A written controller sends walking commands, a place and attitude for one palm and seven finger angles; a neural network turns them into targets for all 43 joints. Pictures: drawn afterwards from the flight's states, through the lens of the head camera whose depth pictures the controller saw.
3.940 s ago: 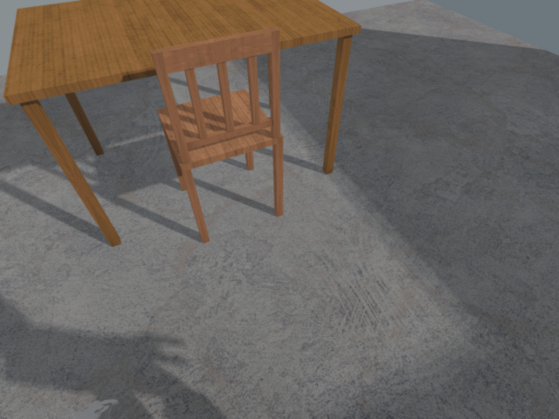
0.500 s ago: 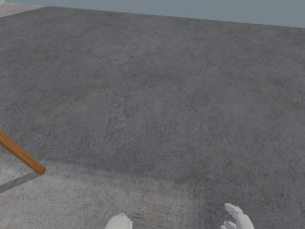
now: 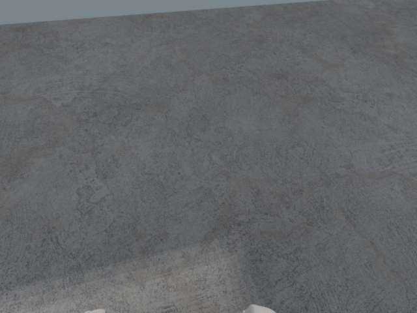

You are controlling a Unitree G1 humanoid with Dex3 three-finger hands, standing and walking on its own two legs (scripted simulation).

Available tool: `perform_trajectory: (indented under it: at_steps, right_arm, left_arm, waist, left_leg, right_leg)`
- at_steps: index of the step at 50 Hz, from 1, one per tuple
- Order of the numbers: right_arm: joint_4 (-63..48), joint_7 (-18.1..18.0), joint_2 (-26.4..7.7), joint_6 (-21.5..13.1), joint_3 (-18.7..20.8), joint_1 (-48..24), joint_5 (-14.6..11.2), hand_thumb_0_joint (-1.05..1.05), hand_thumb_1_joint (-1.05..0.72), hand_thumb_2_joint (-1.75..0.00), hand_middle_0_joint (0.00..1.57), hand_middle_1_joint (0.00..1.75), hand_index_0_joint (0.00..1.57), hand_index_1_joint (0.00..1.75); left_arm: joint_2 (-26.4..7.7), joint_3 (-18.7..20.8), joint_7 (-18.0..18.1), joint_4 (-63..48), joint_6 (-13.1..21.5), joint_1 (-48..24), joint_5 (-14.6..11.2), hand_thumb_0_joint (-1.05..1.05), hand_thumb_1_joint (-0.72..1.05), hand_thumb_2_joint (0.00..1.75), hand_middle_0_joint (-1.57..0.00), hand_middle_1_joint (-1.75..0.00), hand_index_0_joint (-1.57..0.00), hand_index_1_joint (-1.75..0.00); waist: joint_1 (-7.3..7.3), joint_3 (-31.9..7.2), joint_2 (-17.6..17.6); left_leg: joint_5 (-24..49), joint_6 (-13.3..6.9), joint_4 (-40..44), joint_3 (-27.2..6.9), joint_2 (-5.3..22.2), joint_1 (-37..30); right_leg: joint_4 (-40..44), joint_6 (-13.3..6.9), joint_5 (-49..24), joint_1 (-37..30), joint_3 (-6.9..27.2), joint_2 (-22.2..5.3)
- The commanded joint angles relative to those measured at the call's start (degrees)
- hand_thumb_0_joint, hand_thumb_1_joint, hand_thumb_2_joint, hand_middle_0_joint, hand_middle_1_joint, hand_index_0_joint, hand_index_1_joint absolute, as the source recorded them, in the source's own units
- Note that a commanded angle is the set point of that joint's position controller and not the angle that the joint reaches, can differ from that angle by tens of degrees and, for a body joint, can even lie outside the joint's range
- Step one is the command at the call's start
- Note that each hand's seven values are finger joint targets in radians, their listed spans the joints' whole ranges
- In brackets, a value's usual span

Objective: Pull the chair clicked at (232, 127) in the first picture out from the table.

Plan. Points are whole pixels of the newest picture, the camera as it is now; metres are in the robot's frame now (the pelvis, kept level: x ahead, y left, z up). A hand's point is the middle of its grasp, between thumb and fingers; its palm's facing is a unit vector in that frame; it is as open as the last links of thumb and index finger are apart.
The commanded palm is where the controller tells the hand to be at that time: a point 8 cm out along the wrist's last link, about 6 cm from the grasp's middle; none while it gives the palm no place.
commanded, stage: walk to a spot facing it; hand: left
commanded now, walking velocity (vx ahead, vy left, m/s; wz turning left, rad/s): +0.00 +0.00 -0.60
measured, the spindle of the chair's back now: out of the picture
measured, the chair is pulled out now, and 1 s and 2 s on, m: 0.00 0.00 0.00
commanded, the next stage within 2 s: turn to face it in 0.20 s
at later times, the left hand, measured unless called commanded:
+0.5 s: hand out of the picture +0.14 +0.14 -0.16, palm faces -0.16 -0.96 -0.22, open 7.4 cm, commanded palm none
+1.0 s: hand out of the picture +0.06 +0.17 -0.15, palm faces +0.12 -0.95 -0.30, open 7.4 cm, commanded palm none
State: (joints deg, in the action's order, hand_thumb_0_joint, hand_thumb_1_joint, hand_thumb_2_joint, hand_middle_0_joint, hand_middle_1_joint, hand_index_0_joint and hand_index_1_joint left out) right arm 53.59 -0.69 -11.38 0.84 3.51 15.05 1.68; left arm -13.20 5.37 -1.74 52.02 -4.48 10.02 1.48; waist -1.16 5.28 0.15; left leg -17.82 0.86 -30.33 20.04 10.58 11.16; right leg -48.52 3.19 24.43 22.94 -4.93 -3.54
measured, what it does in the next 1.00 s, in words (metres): steps on the spot: right foot, then left foot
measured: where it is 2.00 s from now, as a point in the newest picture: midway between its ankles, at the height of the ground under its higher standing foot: outside the picture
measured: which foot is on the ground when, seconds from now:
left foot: down 0.00-0.08, up 0.10-0.52, down 0.54-1.00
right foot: up 0.00-0.06, down 0.08-0.58, up 0.60-0.98, down 1.00-1.00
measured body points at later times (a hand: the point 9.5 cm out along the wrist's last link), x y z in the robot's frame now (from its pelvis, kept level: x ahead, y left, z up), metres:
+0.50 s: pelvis +0.02 -0.03 +0.00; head +0.03 -0.03 +0.45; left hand +0.14 +0.19 -0.14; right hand +0.04 -0.29 -0.15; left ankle +0.05 +0.10 -0.71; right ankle +0.00 -0.12 -0.74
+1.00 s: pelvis -0.03 -0.05 -0.01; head +0.02 -0.07 +0.44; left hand +0.05 +0.22 -0.13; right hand +0.02 -0.31 -0.17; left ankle +0.05 +0.09 -0.74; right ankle -0.04 -0.17 -0.74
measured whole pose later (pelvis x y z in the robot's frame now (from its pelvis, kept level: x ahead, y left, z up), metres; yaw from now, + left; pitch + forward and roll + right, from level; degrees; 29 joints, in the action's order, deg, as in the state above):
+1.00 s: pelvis -0.03 -0.05 -0.01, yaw +5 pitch +1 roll +0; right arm 54.8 0.3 -13.5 3.9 4.9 14.3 1.2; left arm -12.5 4.2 1.2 52.5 -1.6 8.6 0.4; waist -1.7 3.5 -3.0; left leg -9.0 1.4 -29.9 -9.6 -3.4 23.0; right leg -30.1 1.0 18.6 13.7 -0.3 -0.1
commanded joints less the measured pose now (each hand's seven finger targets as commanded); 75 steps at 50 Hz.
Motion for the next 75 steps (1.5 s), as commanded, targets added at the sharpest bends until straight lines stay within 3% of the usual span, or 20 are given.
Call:
perform_trajectory:
  at_steps: [1, 2, 4, 6, 11, 25, 29, 30, 36, 42, 47, 48, 50, 53, 56, 69, 71, 72, 73, 75]
  right_arm:
    - [-2.53, -0.19, -11.20, -1.19, 3.23, 1.67, -0.16, 0.00, -0.90, -0.90, 0.20, 0.30, 0.20, 0.30]
    - [-2.74, 0.04, -10.66, -1.13, 3.12, 1.75, -0.57, 0.00, -0.90, -0.90, 0.20, 0.30, 0.20, 0.30]
    - [-7.36, 0.36, -4.37, -0.30, 0.89, -2.19, -0.86, 0.00, -0.90, -0.90, 0.20, 0.30, 0.20, 0.30]
    - [-6.72, -0.65, -5.38, 0.63, 1.03, -3.20, -1.11, 0.00, -0.90, -0.90, 0.20, 0.30, 0.20, 0.30]
    - [-3.57, -0.46, -6.43, 1.31, 1.44, -0.84, -0.44, 0.00, -0.90, -0.90, 0.20, 0.30, 0.20, 0.30]
    - [0.89, -0.23, -3.16, -0.43, -1.02, -0.11, -1.31, 0.00, -0.90, -0.90, 0.20, 0.30, 0.20, 0.30]
    - [0.10, -0.31, -10.79, -0.39, 0.21, -0.65, -0.37, 0.00, -0.90, -0.90, 0.20, 0.30, 0.20, 0.30]
    - [1.02, -0.78, -9.61, -0.45, 0.13, 0.19, -0.19, 0.00, -0.90, -0.90, 0.20, 0.30, 0.20, 0.30]
    - [-0.64, -0.96, -10.22, -0.37, 1.37, 0.61, -0.40, 0.00, -0.90, -0.90, 0.20, 0.30, 0.20, 0.30]
    - [-1.31, -0.43, -11.82, 0.33, 2.86, 1.94, -0.19, 0.00, -0.90, -0.90, 0.20, 0.30, 0.20, 0.30]
    - [-3.50, 0.27, -12.53, 1.30, 3.88, -2.86, -0.41, 0.00, -0.90, -0.90, 0.20, 0.30, 0.20, 0.30]
    - [-4.15, 0.51, -11.37, 1.55, 3.85, -4.18, -0.75, 0.00, -0.90, -0.90, 0.20, 0.30, 0.20, 0.30]
    - [-6.61, 0.70, -6.22, 1.53, 3.21, -4.74, -0.64, 0.00, -0.90, -0.90, 0.20, 0.30, 0.20, 0.30]
    - [-4.23, 1.68, -7.97, 2.71, 3.68, -3.00, -0.06, 0.00, -0.90, -0.90, 0.20, 0.30, 0.20, 0.30]
    - [-3.04, 2.29, -7.33, 2.72, 3.15, -1.79, -0.28, 0.00, -0.90, -0.90, 0.20, 0.30, 0.20, 0.30]
    - [-6.78, 2.30, -6.91, 1.22, 1.42, -8.76, -1.03, 0.00, -0.90, -0.90, 0.20, 0.30, 0.20, 0.30]
    - [-5.16, 2.11, -11.05, 0.38, 2.48, -2.52, -0.76, 0.00, -0.90, -0.90, 0.20, 0.30, 0.20, 0.30]
    - [-4.84, 1.62, -17.98, -0.28, 4.29, 1.79, -0.49, 0.00, -0.90, -0.90, 0.20, 0.30, 0.20, 0.30]
    - [-3.59, 1.35, -20.69, 0.21, 4.81, 5.21, -1.39, 0.00, -0.90, -0.90, 0.20, 0.30, 0.20, 0.30]
    - [-3.47, 0.39, -16.90, -0.10, 3.86, 2.78, -0.85, 0.00, -0.90, -0.90, 0.20, 0.30, 0.20, 0.30]
  left_arm:
    - [-2.63, 0.33, 0.33, -4.93, 2.79, 0.12, -0.21, 0.00, 0.90, 0.90, -0.20, -0.30, -0.20, -0.30]
    - [-4.80, 0.73, 0.64, -3.92, 3.44, 3.92, -0.05, 0.00, 0.90, 0.90, -0.20, -0.30, -0.20, -0.30]
    - [-16.80, 2.99, 2.23, -1.68, 4.21, 11.54, -0.29, 0.00, 0.90, 0.90, -0.20, -0.30, -0.20, -0.30]
    - [-13.54, 2.45, 3.12, -2.30, 3.94, 8.27, -0.97, 0.00, 0.90, 0.90, -0.20, -0.30, -0.20, -0.30]
    - [-9.34, 0.83, 2.88, -4.99, 4.26, -0.94, -0.82, 0.00, 0.90, 0.90, -0.20, -0.30, -0.20, -0.30]
    - [-6.17, -1.53, 3.86, -0.18, 4.97, 2.12, -0.76, 0.00, 0.90, 0.90, -0.20, -0.30, -0.20, -0.30]
    - [-2.08, -1.93, 3.61, -0.03, 3.61, 4.32, -1.11, 0.00, 0.90, 0.90, -0.20, -0.30, -0.20, -0.30]
    - [-3.02, -1.57, 3.80, 0.19, 3.28, 1.73, -0.57, 0.00, 0.90, 0.90, -0.20, -0.30, -0.20, -0.30]
    - [-2.55, -0.51, 2.81, -0.26, 3.15, -0.01, -0.69, 0.00, 0.90, 0.90, -0.20, -0.30, -0.20, -0.30]
    - [-1.62, -0.43, 3.03, -2.14, 3.01, -1.85, -1.23, 0.00, 0.90, 0.90, -0.20, -0.30, -0.20, -0.30]
    - [-3.57, 0.14, 3.31, -1.05, 3.11, 5.21, -1.65, 0.00, 0.90, 0.90, -0.20, -0.30, -0.20, -0.30]
    - [-5.68, 0.55, 3.49, -0.54, 3.42, 7.88, -1.39, 0.00, 0.90, 0.90, -0.20, -0.30, -0.20, -0.30]
    - [-14.24, 1.77, 4.08, -2.31, 3.76, 6.02, 0.00, 0.00, 0.90, 0.90, -0.20, -0.30, -0.20, -0.30]
    - [-9.14, 0.32, 4.29, -5.06, 4.16, -4.08, -0.48, 0.00, 0.90, 0.90, -0.20, -0.30, -0.20, -0.30]
    - [-7.36, -0.77, 3.81, -4.84, 4.89, -2.21, -0.38, 0.00, 0.90, 0.90, -0.20, -0.30, -0.20, -0.30]
    - [-12.25, 0.78, 3.47, -2.79, 4.03, 5.79, 0.19, 0.00, 0.90, 0.90, -0.20, -0.30, -0.20, -0.30]
    - [-10.97, 0.68, 3.09, -3.23, 3.69, 5.38, -0.72, 0.00, 0.90, 0.90, -0.20, -0.30, -0.20, -0.30]
    - [-7.24, 0.09, 2.55, -5.73, 3.62, 4.32, -1.17, 0.00, 0.90, 0.90, -0.20, -0.30, -0.20, -0.30]
    - [-6.06, -0.95, 2.78, -7.60, 3.07, 0.48, -0.68, 0.00, 0.90, 0.90, -0.20, -0.30, -0.20, -0.30]
    - [-6.04, -0.35, 3.04, -6.80, 2.52, -1.68, -0.28, 0.00, 0.90, 0.90, -0.20, -0.30, -0.20, -0.30]
  waist:
    - [0.34, -8.48, -11.92]
    - [2.69, -10.87, -7.19]
    - [6.47, -13.49, 17.92]
    - [4.87, -11.10, 12.36]
    - [0.27, -6.95, 8.06]
    - [0.41, -8.46, 6.80]
    - [1.66, -1.88, -16.25]
    - [0.29, -0.54, -18.97]
    - [0.05, -7.59, -7.21]
    - [-1.55, -10.40, -8.72]
    - [1.87, -11.88, -10.97]
    - [3.38, -11.65, -7.50]
    - [4.32, -7.56, 18.44]
    - [-1.00, -1.45, 10.17]
    - [-1.00, -0.13, 9.87]
    - [3.14, -7.87, 12.50]
    - [-0.67, -12.54, 3.93]
    - [-3.38, -15.08, -13.98]
    - [-4.35, -15.33, -16.10]
    - [-3.69, -12.29, -14.19]
  left_leg:
    - [29.56, -3.81, 0.19, -5.93, 11.86, -7.02]
    - [26.69, -1.07, -8.28, -3.89, 10.49, -2.49]
    - [-19.75, 4.50, -33.88, -8.05, -2.14, 24.15]
    - [-15.10, 3.73, -38.88, -17.67, -0.75, 25.07]
    - [-3.22, 5.41, -35.57, -18.11, -2.31, 20.93]
    - [5.87, 1.76, 1.50, -17.36, -7.86, 0.87]
    - [24.01, -9.59, 13.55, -39.71, 9.45, 3.17]
    - [23.75, -11.08, 16.20, -41.51, 8.16, 4.81]
    - [23.37, -10.49, 12.14, -36.09, 2.63, -3.23]
    - [20.61, -11.20, 11.24, -41.90, 1.89, -3.57]
    - [12.41, -7.21, 9.59, -42.49, -3.12, 5.52]
    - [6.72, -4.60, 6.87, -40.53, -5.79, 12.05]
    - [-13.85, 2.31, -20.14, -22.98, -15.51, 29.44]
    - [-7.08, 1.57, -36.32, -24.01, -9.91, 23.61]
    - [-1.90, 3.30, -39.35, -20.18, -8.99, 24.14]
    - [-3.67, 2.13, -5.17, -12.36, -9.40, 8.87]
    - [12.58, 0.15, 7.26, -16.11, -7.13, -6.95]
    - [34.76, -6.89, 7.93, -36.58, 8.49, -18.68]
    - [50.44, -11.90, 6.84, -40.15, 14.36, -18.66]
    - [44.13, -12.39, 6.99, -35.82, 10.13, -12.36]
  right_leg:
    - [15.04, -2.06, -6.59, -4.94, -2.49, 1.98]
    - [22.77, -3.24, -15.34, -13.92, -1.04, 1.09]
    - [25.35, -13.83, -55.18, -27.89, 27.95, -20.51]
    - [26.09, -14.97, -48.34, -22.12, 22.05, -16.64]
    - [26.75, -11.70, -42.41, -14.31, 14.63, -8.87]
    - [24.79, -9.87, -30.46, -12.83, 12.32, -7.01]
    - [7.19, -1.32, 2.70, -2.27, 1.97, 2.07]
    - [-1.33, -1.25, 6.83, -0.88, 3.54, 2.30]
    - [-9.20, -0.07, 1.16, 5.01, 5.45, 1.36]
    - [1.10, 0.43, 2.62, 1.70, 5.50, 2.75]
    - [19.70, -0.64, -5.73, -13.41, 3.73, 4.69]
    - [27.73, -1.34, -9.53, -21.09, 4.71, 2.55]
    - [38.51, -10.66, 0.25, -21.95, 29.46, -23.76]
    - [36.36, -9.31, -5.89, -6.82, 17.27, -17.45]
    - [31.29, -8.30, -20.96, -10.45, 5.90, -13.11]
    - [19.49, -8.11, -38.88, -19.77, -0.99, -17.44]
    - [6.14, -3.31, -32.10, -11.51, -5.10, -14.79]
    - [-7.30, 1.55, -0.91, 6.56, -6.55, -6.39]
    - [-14.73, 2.35, 13.84, 12.36, -0.90, -4.19]
    - [-19.41, 1.94, 8.38, 13.20, 3.46, -5.22]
